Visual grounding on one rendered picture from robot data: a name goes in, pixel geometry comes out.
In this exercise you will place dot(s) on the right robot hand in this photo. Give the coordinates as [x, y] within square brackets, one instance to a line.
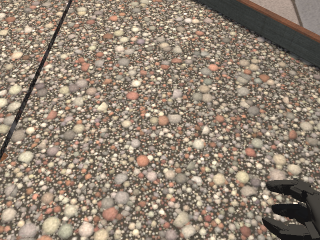
[307, 214]

